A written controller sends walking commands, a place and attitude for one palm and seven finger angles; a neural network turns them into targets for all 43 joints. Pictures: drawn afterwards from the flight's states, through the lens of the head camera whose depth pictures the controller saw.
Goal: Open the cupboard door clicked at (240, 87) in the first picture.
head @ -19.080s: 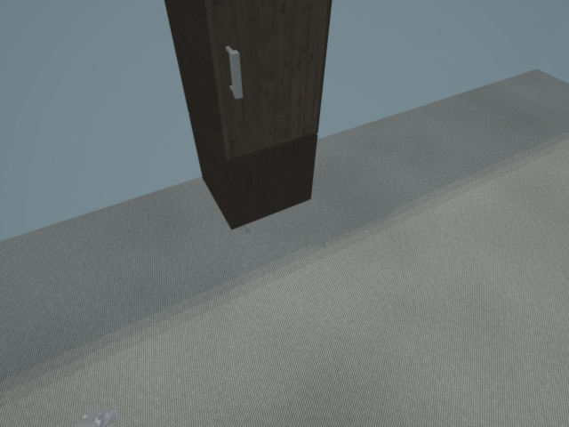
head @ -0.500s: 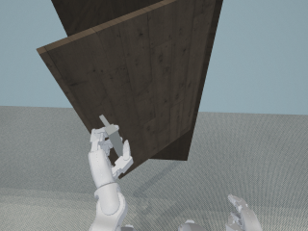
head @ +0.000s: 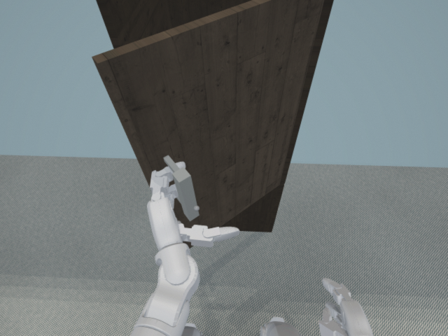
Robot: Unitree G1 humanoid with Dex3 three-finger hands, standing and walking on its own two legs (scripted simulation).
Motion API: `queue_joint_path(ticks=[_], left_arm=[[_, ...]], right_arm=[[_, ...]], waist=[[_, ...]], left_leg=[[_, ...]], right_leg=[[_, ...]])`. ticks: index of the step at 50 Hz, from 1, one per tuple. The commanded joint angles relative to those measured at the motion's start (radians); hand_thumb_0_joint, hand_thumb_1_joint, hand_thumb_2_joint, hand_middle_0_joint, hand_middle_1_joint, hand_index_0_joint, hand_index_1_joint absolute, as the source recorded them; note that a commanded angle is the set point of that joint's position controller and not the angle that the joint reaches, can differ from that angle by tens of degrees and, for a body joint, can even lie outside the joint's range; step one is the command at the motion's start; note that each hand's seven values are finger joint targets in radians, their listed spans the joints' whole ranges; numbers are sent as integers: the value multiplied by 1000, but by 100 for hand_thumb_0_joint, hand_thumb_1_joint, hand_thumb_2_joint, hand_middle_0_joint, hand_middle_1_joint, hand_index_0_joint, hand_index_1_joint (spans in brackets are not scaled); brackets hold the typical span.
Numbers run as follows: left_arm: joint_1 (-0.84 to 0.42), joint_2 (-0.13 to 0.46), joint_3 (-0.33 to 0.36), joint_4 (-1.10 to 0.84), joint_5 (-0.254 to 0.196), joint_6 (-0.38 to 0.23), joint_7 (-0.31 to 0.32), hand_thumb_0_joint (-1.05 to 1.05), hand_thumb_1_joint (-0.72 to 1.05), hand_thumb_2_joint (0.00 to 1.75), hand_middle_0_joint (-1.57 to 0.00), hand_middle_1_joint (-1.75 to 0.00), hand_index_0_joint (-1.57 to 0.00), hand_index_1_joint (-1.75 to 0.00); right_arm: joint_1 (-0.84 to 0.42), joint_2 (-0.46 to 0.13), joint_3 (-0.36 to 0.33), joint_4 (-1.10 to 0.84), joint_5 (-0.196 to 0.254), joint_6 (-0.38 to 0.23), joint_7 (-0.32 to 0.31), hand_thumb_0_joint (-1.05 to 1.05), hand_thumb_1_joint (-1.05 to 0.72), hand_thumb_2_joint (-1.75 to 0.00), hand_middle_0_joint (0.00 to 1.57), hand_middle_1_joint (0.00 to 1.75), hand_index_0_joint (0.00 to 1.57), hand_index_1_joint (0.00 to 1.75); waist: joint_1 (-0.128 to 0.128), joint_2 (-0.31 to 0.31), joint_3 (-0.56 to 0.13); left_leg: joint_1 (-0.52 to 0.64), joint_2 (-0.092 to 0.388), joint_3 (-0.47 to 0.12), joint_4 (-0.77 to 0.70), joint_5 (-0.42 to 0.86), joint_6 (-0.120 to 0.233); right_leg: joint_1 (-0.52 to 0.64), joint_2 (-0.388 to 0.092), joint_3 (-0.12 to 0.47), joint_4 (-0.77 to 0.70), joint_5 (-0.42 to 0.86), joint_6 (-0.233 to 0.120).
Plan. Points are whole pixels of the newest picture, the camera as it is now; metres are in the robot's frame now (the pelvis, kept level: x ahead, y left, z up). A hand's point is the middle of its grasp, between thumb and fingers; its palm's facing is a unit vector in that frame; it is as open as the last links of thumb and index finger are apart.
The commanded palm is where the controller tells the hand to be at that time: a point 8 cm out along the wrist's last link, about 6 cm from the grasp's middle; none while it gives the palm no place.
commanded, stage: open thumb and fingers to let go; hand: left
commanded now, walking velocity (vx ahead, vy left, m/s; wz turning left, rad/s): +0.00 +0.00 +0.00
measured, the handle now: (181, 189) +0.37 +0.10 +0.05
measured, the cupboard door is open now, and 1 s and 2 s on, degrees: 40 41 41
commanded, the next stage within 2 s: slide the hand sideways off the handle in 0.16 s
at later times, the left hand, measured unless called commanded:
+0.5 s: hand (190, 226) +0.29 +0.07 +0.06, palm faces -0.15 -0.99 -0.03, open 16.4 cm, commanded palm +0.27 +0.11 +0.05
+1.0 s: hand (171, 248) +0.25 +0.10 +0.06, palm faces -0.03 -1.00 -0.02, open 16.3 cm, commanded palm +0.22 +0.16 +0.05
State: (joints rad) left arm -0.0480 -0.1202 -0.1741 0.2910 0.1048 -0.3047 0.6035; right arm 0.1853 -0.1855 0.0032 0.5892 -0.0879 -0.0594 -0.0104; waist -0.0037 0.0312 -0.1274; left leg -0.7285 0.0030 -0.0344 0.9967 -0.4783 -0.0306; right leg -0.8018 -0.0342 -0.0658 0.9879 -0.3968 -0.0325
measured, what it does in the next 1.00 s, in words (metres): stands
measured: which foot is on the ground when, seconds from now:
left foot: down 0.00-1.00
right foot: down 0.00-1.00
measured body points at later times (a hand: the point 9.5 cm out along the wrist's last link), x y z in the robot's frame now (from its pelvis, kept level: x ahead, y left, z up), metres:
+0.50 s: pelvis +0.00 +0.03 +0.00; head +0.05 +0.01 +0.45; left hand +0.29 +0.13 +0.06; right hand +0.17 -0.20 -0.10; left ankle +0.01 +0.14 -0.68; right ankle +0.05 -0.10 -0.68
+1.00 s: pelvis +0.02 +0.01 -0.01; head +0.08 +0.00 +0.44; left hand +0.25 +0.15 +0.06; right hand +0.21 -0.20 -0.09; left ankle +0.01 +0.14 -0.68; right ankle +0.05 -0.10 -0.68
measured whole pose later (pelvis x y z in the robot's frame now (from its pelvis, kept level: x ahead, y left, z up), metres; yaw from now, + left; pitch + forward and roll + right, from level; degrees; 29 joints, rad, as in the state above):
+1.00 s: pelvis +0.02 +0.01 -0.01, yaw +0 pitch +13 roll +0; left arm 0.38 0.07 -0.18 -0.16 -0.03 -0.29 0.05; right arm 0.24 -0.21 0.03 0.42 -0.02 -0.09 -0.01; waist 0.02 0.04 -0.11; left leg -0.75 0.00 -0.03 1.07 -0.55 -0.01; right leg -0.81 -0.04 -0.06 1.05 -0.46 -0.01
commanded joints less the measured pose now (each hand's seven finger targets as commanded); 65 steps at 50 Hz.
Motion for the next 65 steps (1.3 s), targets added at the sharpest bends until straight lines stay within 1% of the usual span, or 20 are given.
queue_joint_path(ticks=[1, 7, 13, 14, 15, 16, 18, 21, 23, 25, 27, 31, 33, 38, 41, 47, 50, 57, 61, 65], left_arm=[[-300, -70, -39, -203, 34, -63, 25, 0, -50, 30, -20, -60, -20, -60], [-298, -88, -38, -184, 27, -37, 48, 0, -50, 30, -15, -30, -15, -30], [-278, -122, -59, -185, 19, -17, 52, 0, -50, 30, -15, -30, -15, -30], [-256, -25, -274, -217, 146, -53, -165, 0, -50, 30, -15, -30, -15, -30], [-289, 60, -182, -272, 107, -96, -280, 0, -50, 30, -15, -30, -15, -30], [-298, 100, -167, -306, 92, -123, -352, 0, -50, 30, -15, -30, -15, -30], [-272, 85, -201, -334, 46, -139, -480, 0, -50, 30, -15, -30, -15, -30], [-239, 24, -196, -355, -118, -97, -599, 0, -50, 30, -15, -30, -15, -30], [-166, 11, -148, -355, -189, -63, -595, 0, -50, 30, -15, -30, -15, -30], [-95, 34, -97, -371, -202, -43, -559, 0, -50, 30, -15, -30, -15, -30], [-26, 78, -58, -405, -166, -47, -512, 0, -50, 30, -15, -30, -15, -30], [101, 112, -66, -477, -71, -64, -459, 0, -50, 30, -15, -30, -15, -30], [114, 120, -77, -505, -53, -66, -454, 0, -50, 30, -15, -30, -15, -30], [155, 150, -59, -573, -63, -51, -482, 0, -50, 30, -15, -30, -15, -30], [254, 168, -26, -628, -102, -47, -508, 0, -50, 30, -15, -30, -15, -30], [327, 168, -40, -683, -137, -62, -566, 0, -50, 30, -15, -30, -15, -30], [393, 221, 14, -684, -144, -64, -594, 0, -50, 30, -15, -30, -15, -30], [539, 272, 96, -763, -184, -71, -632, 0, -50, 30, -15, -30, -15, -30], [579, 279, 111, -789, -212, -96, -661, 0, -50, 30, -15, -30, -15, -30], [611, 291, 128, -765, -231, -114, -698, 0, -50, 30, -15, -30, -15, -30]], right_arm=[[-77, -92, -33, -145, 3, -43, -3, 0, -90, -90, 20, 30, 20, 30], [-86, -88, -32, -141, 0, -30, 0, 0, -90, -90, 20, 30, 20, 30], [-89, -88, -32, -142, 1, -19, 10, 0, -90, -90, 20, 30, 20, 30], [-5, -122, -34, -116, 3, -19, 8, 0, -90, -90, 20, 30, 20, 30], [3, -120, -39, -151, 14, -24, 3, 0, -90, -90, 20, 30, 20, 30], [3, -127, -39, -163, 15, -22, -2, 0, -90, -90, 20, 30, 20, 30], [2, -121, -35, -181, 33, -38, -8, 0, -90, -90, 20, 30, 20, 30], [-23, -120, -17, -227, 74, -69, -17, 0, -90, -90, 20, 30, 20, 30], [-28, -125, -14, -239, 88, -84, -20, 0, -90, -90, 20, 30, 20, 30], [-26, -128, -16, -251, 87, -91, -15, 0, -90, -90, 20, 30, 20, 30], [-23, -128, -19, -260, 77, -91, -5, 0, -90, -90, 20, 30, 20, 30], [-4, -125, -27, -288, 62, -77, 21, 0, -90, -90, 20, 30, 20, 30], [0, -122, -26, -295, 60, -69, 25, 0, -90, -90, 20, 30, 20, 30], [-4, -120, -22, -316, 62, -54, 9, 0, -90, -90, 20, 30, 20, 30], [-1, -120, -21, -331, 68, -58, 0, 0, -90, -90, 20, 30, 20, 30], [14, -122, -19, -327, 71, -79, -10, 0, -90, -90, 20, 30, 20, 30], [25, -128, -26, -329, 69, -85, -16, 0, -90, -90, 20, 30, 20, 30], [27, -123, -32, -351, 78, -93, -18, 0, -90, -90, 20, 30, 20, 30], [27, -127, -36, -351, 82, -101, -22, 0, -90, -90, 20, 30, 20, 30], [26, -133, -39, -348, 85, -109, -26, 0, -90, -90, 20, 30, 20, 30]], waist=[[-22, -86, -241], [-6, -85, -282], [-1, -103, -270], [-91, -149, -225], [-60, -112, -278], [-43, -64, -327], [-48, -46, -320], [-47, -8, -243], [-36, -79, -203], [-15, -112, -197], [8, -105, -212], [23, -80, -232], [9, -72, -214], [5, -61, -200], [16, -73, -226], [-13, -73, -186], [-5, -105, -200], [25, -50, -242], [13, -83, -222], [0, -92, -166]], left_leg=[[33, -28, 17, -138, 96, 34], [47, -26, 16, -147, 135, 28], [51, -20, 10, -155, 161, 23], [75, -13, 18, -119, 172, 45], [67, -19, 17, -116, 190, 50], [85, -23, 18, -115, 223, 50], [109, -22, 11, -119, 208, 49], [118, -24, -5, -155, 141, 46], [107, -20, -17, -179, 108, 40], [86, -23, -15, -182, 107, 37], [81, -23, -13, -176, 154, 31], [62, -22, -1, -144, 204, 30], [51, -21, 7, -130, 168, 32], [34, -26, 11, -116, 139, 36], [38, -28, 12, -111, 172, 38], [17, -26, 4, -82, 176, 39], [-7, -29, 8, -59, 175, 42], [-13, -38, 21, -41, 229, 39], [-41, -38, 20, -22, 219, 41], [-91, -38, 20, 2, 142, 41]], right_leg=[[212, 13, 26, -169, 28, 0], [227, 23, 6, -147, 67, -6], [228, 27, -7, -140, 86, -8], [188, 20, 23, -137, 166, -8], [224, 10, 28, -122, 206, -13], [259, 6, 36, -103, 248, -20], [251, 7, 32, -102, 232, -17], [231, 20, 12, -138, 130, -15], [224, 25, -9, -152, 76, -7], [231, 24, -13, -148, 67, -3], [234, 20, -14, -118, 100, -7], [227, 16, 0, -83, 141, -14], [207, 15, 8, -86, 123, -12], [210, 17, 17, -88, 111, -10], [245, 23, 16, -89, 153, -9], [213, 22, 14, -73, 173, 1], [225, 21, 28, -70, 188, 4], [269, 19, 38, -49, 257, 1], [266, 21, 47, -49, 260, 6], [215, 17, 67, -63, 154, 12]])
